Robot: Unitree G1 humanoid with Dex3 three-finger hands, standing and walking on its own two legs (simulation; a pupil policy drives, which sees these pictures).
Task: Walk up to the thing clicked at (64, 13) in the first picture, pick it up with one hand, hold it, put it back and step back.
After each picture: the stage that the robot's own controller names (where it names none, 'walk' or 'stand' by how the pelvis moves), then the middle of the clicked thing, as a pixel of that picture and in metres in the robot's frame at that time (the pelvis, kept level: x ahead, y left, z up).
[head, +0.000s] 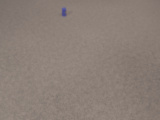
stand; (64, 12) +2.19 +0.27 -0.72
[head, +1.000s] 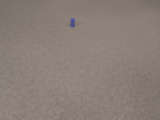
walk; (72, 22) +2.05 +0.12 -0.70
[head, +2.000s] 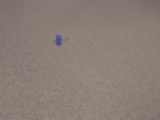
walk; (58, 40) +1.44 +0.22 -0.71
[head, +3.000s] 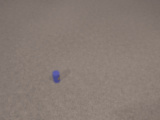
walk; (56, 76) +0.94 +0.23 -0.71
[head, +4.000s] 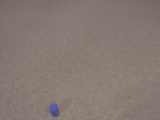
walk; (54, 110) +0.56 +0.22 -0.70
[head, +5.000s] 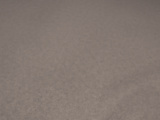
stand; out of the picture +0.37 +0.19 -0.70
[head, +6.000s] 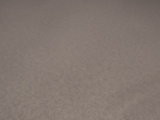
stand; out of the picture +0.36 +0.18 -0.72
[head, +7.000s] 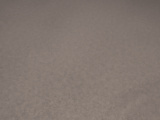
stand; out of the picture +0.36 +0.17 -0.73
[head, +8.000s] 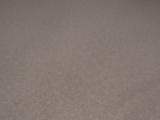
stand; out of the picture +0.37 +0.19 -0.72
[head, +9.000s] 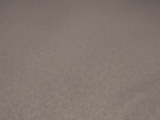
stand; out of the picture +0.35 +0.19 -0.73
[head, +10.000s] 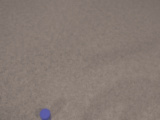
go down; (45, 115) +0.39 +0.18 -0.63
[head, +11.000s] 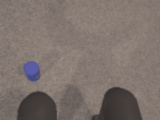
go down; (32, 72) +0.45 +0.19 -0.32
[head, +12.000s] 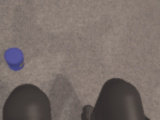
close in; (15, 60) +0.45 +0.20 -0.27
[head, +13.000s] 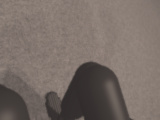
close; out of the picture +0.45 +0.24 -0.23
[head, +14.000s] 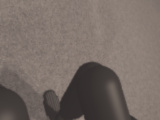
close; out of the picture +0.44 +0.25 -0.23
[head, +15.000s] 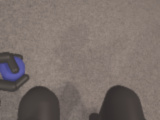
lift; (13, 73) +0.36 +0.23 -0.10
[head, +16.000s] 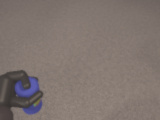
hold; (29, 96) +0.32 +0.17 +0.03
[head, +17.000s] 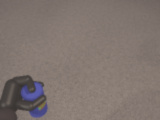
hold; (35, 100) +0.32 +0.17 -0.01
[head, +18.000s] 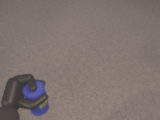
crouch; (36, 98) +0.32 +0.16 -0.01
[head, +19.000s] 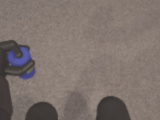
crouch; (23, 64) +0.43 +0.18 -0.10
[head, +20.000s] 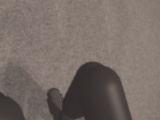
lower; out of the picture +0.46 +0.25 -0.24
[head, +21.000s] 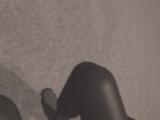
lower; out of the picture +0.46 +0.27 -0.24
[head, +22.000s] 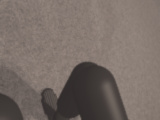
lower; out of the picture +0.46 +0.26 -0.24
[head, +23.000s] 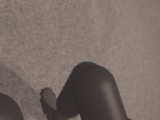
lower; out of the picture +0.46 +0.26 -0.25
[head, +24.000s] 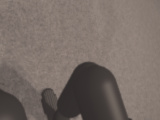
loosen; out of the picture +0.45 +0.24 -0.25
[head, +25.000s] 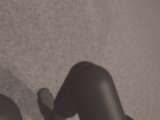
withdraw; out of the picture +0.45 +0.25 -0.25
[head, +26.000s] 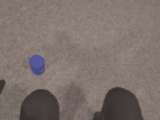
walk; (37, 65) +0.47 +0.18 -0.33
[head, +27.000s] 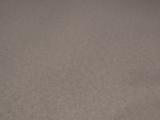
stand; out of the picture +0.38 +0.16 -0.66
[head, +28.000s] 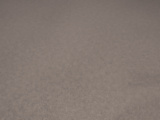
stand; out of the picture +0.39 +0.17 -0.67
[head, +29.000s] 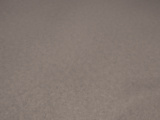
stand; out of the picture +0.40 +0.16 -0.68
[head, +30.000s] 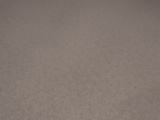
walk; out of the picture +0.39 +0.16 -0.72
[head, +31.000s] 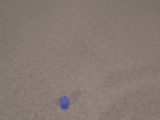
walk; (64, 103) +0.53 +0.10 -0.69
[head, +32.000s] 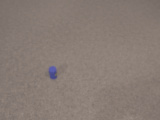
walk; (53, 73) +0.84 +0.24 -0.69
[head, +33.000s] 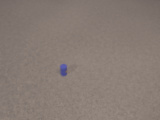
stand; (63, 70) +1.04 +0.18 -0.71
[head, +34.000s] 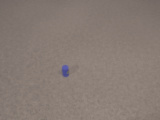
stand; (65, 71) +1.04 +0.17 -0.73
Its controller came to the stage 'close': yes
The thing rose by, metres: 0.72
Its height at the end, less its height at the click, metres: +0.00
